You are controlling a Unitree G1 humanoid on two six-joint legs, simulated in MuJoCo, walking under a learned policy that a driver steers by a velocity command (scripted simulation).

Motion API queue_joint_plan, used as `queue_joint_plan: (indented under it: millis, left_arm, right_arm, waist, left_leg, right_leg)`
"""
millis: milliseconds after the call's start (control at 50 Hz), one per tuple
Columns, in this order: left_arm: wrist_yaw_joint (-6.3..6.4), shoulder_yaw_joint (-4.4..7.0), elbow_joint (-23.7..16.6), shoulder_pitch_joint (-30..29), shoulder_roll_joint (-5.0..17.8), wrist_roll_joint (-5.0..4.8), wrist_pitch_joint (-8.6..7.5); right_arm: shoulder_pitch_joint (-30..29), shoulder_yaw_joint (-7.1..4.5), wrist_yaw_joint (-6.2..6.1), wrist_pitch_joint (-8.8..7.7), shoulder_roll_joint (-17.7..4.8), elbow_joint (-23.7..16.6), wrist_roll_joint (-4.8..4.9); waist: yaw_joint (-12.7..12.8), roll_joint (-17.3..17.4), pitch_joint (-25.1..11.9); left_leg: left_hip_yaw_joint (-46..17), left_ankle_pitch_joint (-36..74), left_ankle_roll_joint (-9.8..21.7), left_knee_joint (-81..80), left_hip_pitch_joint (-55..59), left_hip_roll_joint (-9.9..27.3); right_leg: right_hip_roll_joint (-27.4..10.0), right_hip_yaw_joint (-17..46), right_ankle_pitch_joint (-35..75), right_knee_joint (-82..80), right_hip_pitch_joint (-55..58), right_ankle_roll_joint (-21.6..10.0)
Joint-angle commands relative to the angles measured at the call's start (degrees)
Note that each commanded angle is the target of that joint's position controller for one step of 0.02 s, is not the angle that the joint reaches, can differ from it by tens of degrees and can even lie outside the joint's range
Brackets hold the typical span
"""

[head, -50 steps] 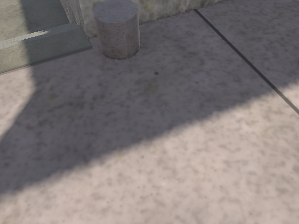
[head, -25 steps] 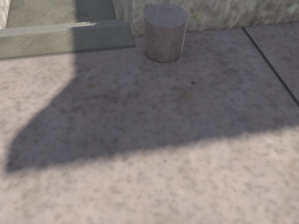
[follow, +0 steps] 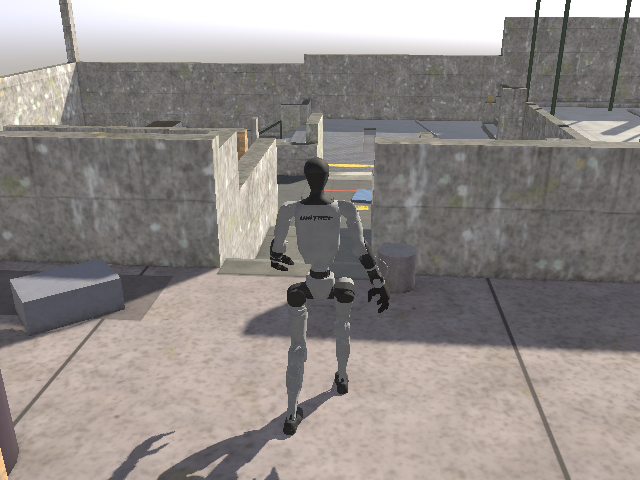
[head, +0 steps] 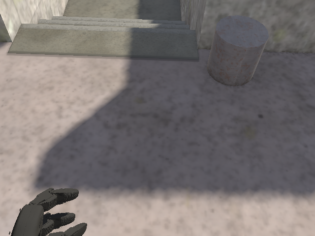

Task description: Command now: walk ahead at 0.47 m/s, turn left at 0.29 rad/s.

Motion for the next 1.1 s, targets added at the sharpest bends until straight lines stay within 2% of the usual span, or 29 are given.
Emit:
queue_joint_plan:
  millis: [20,40,60,80,100,140,200,260,340,400,420,440,460,480,500,520,540,600,700,800,860,880,900,920,940,960,1000,1040,1100]
  left_arm:
    - [0.71,5.41,3.0,25.2,16.8,1.68,-0.09]
    - [0.06,4.28,3.9,25.8,12.0,0.33,-0.23]
    - [0.49,3.28,3.6,20.8,8.7,-0.47,0.15]
    - [0.81,2.67,3.0,17.0,7.4,-0.32,0.7]
    - [0.91,2.32,2.8,14.9,6.8,0.15,1.16]
    - [1.23,1.79,2.5,13.5,6.1,0.69,1.27]
    - [2.03,2.22,3.2,14.3,7.9,-0.61,1.25]
    - [2.49,2.87,3.7,14.9,10.1,-0.57,1.74]
    - [2.45,2.53,5.8,18.7,10.4,-0.69,2.42]
    - [2.69,2.06,6.3,18.0,9.5,-0.28,2.99]
    - [2.87,1.7,6.3,18.8,8.4,0.1,3.04]
    - [3.3,0.83,4.7,21.1,6.2,1.81,2.9]
    - [3.44,-0.06,4.8,27.0,4.5,1.69,3.0]
    - [3.32,0.61,5.2,26.7,8.3,0.9,3.68]
    - [3.52,1.16,4.6,22.0,9.7,0.03,4.6]
    - [3.98,1.24,4.1,18.8,9.3,0.15,5.45]
    - [4.43,1.38,3.3,17.0,9.1,0.51,6.15]
    - [4.99,1.15,3.0,16.8,7.3,0.89,6.87]
    - [5.14,0.77,2.2,12.4,6.0,0.86,7.27]
    - [4.3,1.02,1.2,9.6,6.5,0.23,6.3]
    - [3.58,1.5,2.0,12.3,6.6,-0.08,5.35]
    - [3.6,2.17,2.4,13.8,8.3,0.31,5.24]
    - [3.93,2.97,1.9,14.5,12.1,1.38,5.6]
    - [3.72,3.58,2.0,13.1,14.7,3.35,6.12]
    - [3.94,2.99,0.5,10.4,11.8,3.25,5.85]
    - [4.34,2.22,-0.3,7.3,8.9,2.42,5.81]
    - [4.77,1.64,-0.9,5.5,7.0,0.87,5.98]
    - [5.14,1.5,-0.6,6.9,7.0,0.99,6.56]
    - [5.59,2.21,0.3,10.6,8.6,1.36,7.5]
  right_arm:
    - [5.7,1.17,0.37,-1.44,1.8,-5.5,-0.32]
    - [5.6,0.86,0.63,-2.22,-2.5,-4.5,1.27]
    - [-2.0,-0.16,1.02,-2.55,-6.5,-5.7,1.94]
    - [-7.9,0.09,1.14,-3.06,-7.0,-7.1,0.9]
    - [-11.6,0.02,1.18,-3.62,-6.5,-8.1,-0.51]
    - [-11.2,0.14,1.49,-3.91,-4.8,-8.6,-1.06]
    - [-12.8,1.54,1.71,-3.89,-1.7,-9.8,-1.72]
    - [-17.6,2.47,2.26,-4.18,-0.8,-10.3,-1.67]
    - [-21.3,1.72,2.69,-3.75,-2.8,-11.3,-0.86]
    - [-18.3,0.32,2.81,-3.21,-4.6,-10.6,-1.41]
    - [-15.6,-0.59,2.59,-3.1,-6.9,-10.4,-1.5]
    - [-11.8,-1.58,2.25,-2.9,-12.0,-11.4,-2.19]
    - [-10.8,-1.39,2.47,-2.09,-12.4,-12.0,-2.59]
    - [-10.7,-0.84,3.08,-1.68,-9.2,-12.4,-1.38]
    - [-12.8,-0.61,3.3,-1.52,-7.9,-12.9,-0.9]
    - [-14.4,-0.52,3.28,-1.24,-7.4,-13.0,-0.9]
    - [-15.7,-0.62,3.12,-0.97,-7.8,-13.2,-1.02]
    - [-18.0,-1.0,2.35,-0.15,-8.1,-13.8,-2.0]
    - [-17.0,-1.81,0.68,1.2,-9.1,-13.7,-1.0]
    - [-16.0,-2.18,0.3,2.58,-9.1,-13.7,-0.92]
    - [-16.8,-2.21,0.03,3.51,-8.7,-13.9,-0.12]
    - [-15.9,-1.93,-0.07,3.68,-7.7,-13.8,0.22]
    - [-13.2,-1.17,0.07,3.76,-4.7,-13.7,-0.18]
    - [-14.5,-1.94,0.11,3.1,-6.5,-15.6,0.27]
    - [-13.2,-3.26,0.19,2.67,-10.8,-14.4,-0.92]
    - [-11.9,-3.88,0.33,3.01,-11.6,-12.8,-0.45]
    - [-10.3,-3.41,-0.05,4.39,-8.7,-11.0,-0.48]
    - [-12.3,-2.56,0.23,4.74,-6.4,-12.0,0.11]
    - [-17.5,-1.65,0.62,4.48,-4.8,-14.6,0.34]
  waist:
    - [8.4,-12.4,-26.1]
    - [9.6,-15.6,-25.5]
    - [9.9,-10.3,-14.1]
    - [9.1,-4.2,-8.8]
    - [7.8,-1.4,-4.7]
    - [4.8,-3.3,-3.2]
    - [3.9,-4.4,-1.5]
    - [5.6,-4.5,-1.1]
    - [7.3,-4.3,-3.3]
    - [4.8,-3.1,-5.1]
    - [3.5,-1.0,-6.0]
    - [4.0,9.0,-11.4]
    - [5.4,19.5,-16.6]
    - [4.6,14.4,-18.2]
    - [3.8,9.1,-13.4]
    - [3.9,4.7,-10.8]
    - [4.7,4.0,-9.0]
    - [6.8,7.5,-9.2]
    - [5.6,7.4,-10.5]
    - [4.3,9.7,-8.4]
    - [6.3,9.8,-7.8]
    - [6.5,8.0,-8.1]
    - [4.9,-2.5,-9.2]
    - [4.2,-16.8,-4.6]
    - [4.0,-11.7,-4.4]
    - [2.9,-7.9,-4.1]
    - [3.0,-6.2,-3.1]
    - [4.1,-6.8,-2.3]
    - [7.3,-8.7,-3.4]
  left_leg:
    - [1.3,9.8,-2.0,43.8,-35.7,-3.5]
    - [-1.8,-2.5,-2.1,51.1,-42.5,-3.8]
    - [0.2,0.9,-1.9,53.7,-46.7,-0.3]
    - [3.0,5.3,-1.3,51.2,-45.6,2.8]
    - [4.6,8.2,-1.1,47.3,-44.0,4.6]
    - [5.1,10.2,-1.3,41.6,-39.0,6.5]
    - [7.9,10.1,-3.1,29.0,-36.2,6.6]
    - [9.9,22.8,-4.2,16.6,-30.2,4.8]
    - [9.2,31.4,-3.0,9.0,-26.7,3.4]
    - [10.5,32.1,-0.2,3.9,-18.8,1.1]
    - [9.3,38.3,1.4,1.6,-14.7,2.3]
    - [-3.8,58.3,6.0,2.9,-4.5,12.8]
    - [-19.8,64.4,15.6,0.5,4.2,22.4]
    - [-24.1,51.4,16.1,-2.5,3.2,21.1]
    - [-19.3,44.5,14.2,-2.7,-0.6,18.6]
    - [-15.5,41.5,12.4,-3.5,-5.4,16.2]
    - [-14.0,40.1,11.8,-4.5,-10.3,15.2]
    - [-9.8,38.9,10.8,-6.4,-17.4,10.8]
    - [-11.7,28.7,10.4,-6.5,-18.6,9.3]
    - [-16.6,21.5,9.5,-6.4,-18.6,8.4]
    - [-18.0,23.2,7.4,-3.6,-18.6,6.5]
    - [-16.2,19.3,5.0,-1.0,-21.8,4.2]
    - [-8.9,4.1,1.5,10.3,-29.0,-1.2]
    - [2.7,-5.7,-1.6,22.2,-38.9,-8.7]
    - [1.5,-4.0,-4.0,33.7,-38.6,-4.4]
    - [2.1,-0.3,-5.0,37.9,-38.4,-3.8]
    - [3.4,4.7,-7.1,44.3,-40.2,-3.0]
    - [6.4,7.2,-8.3,43.9,-40.4,-2.0]
    - [8.5,8.2,-9.4,35.0,-41.4,0.6]
  right_leg:
    - [-22.2,35.4,-12.6,-0.9,55.4,-16.1]
    - [-23.6,49.1,-22.2,-10.7,54.3,-17.6]
    - [-21.5,39.8,-24.3,-11.5,45.6,-15.4]
    - [-18.8,32.4,-20.1,-12.1,36.5,-13.7]
    - [-16.7,27.6,-13.6,-13.2,28.3,-13.2]
    - [-13.8,23.5,-5.8,-15.5,20.6,-13.2]
    - [-12.4,18.2,-2.0,-17.8,14.1,-14.2]
    - [-10.4,11.5,5.6,-16.6,10.8,-11.8]
    - [-12.4,9.4,10.5,-11.9,16.4,-8.2]
    - [-10.4,6.6,10.5,-3.4,17.7,-4.6]
    - [-7.5,4.1,10.5,4.1,16.9,-2.6]
    - [-2.6,-0.1,-5.3,20.1,9.5,0.8]
    - [1.7,0.4,-34.4,36.3,-2.2,4.1]
    - [0.0,4.8,-34.9,41.7,-5.6,4.4]
    - [-1.5,4.8,-31.5,44.6,-8.7,4.4]
    - [-2.7,4.5,-28.2,43.7,-9.2,4.4]
    - [-3.8,5.0,-25.8,41.3,-7.9,4.4]
    - [-2.7,4.0,-21.7,33.4,-1.6,5.1]
    - [-1.0,5.3,-17.6,22.5,1.3,6.2]
    - [0.4,6.0,-17.5,13.0,5.3,5.3]
    - [0.6,4.6,-11.7,-1.0,12.6,3.2]
    - [-3.1,6.1,-7.6,-5.8,18.3,1.7]
    - [-15.4,16.0,-4.4,-8.5,24.7,-3.0]
    - [-23.8,28.4,4.6,-11.7,20.4,-11.6]
    - [-25.3,27.4,7.0,-11.0,18.5,-13.8]
    - [-21.8,21.2,7.6,-9.7,18.3,-11.4]
    - [-17.3,13.9,8.3,-8.3,19.9,-8.8]
    - [-15.4,8.9,10.9,-8.8,20.4,-9.4]
    - [-16.7,7.3,11.4,-8.7,26.6,-10.6]
Next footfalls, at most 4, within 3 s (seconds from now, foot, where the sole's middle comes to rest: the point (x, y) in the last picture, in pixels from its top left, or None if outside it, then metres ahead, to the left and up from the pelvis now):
0.42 left None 0.39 0.12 -0.75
0.88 right None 0.38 -0.10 -0.75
1.32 left None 0.27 0.15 -0.75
1.80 right None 0.40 -0.02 -0.75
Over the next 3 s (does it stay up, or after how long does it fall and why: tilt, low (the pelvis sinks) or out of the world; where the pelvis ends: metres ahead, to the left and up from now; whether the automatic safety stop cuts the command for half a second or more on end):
stays up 0.30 0.14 0.03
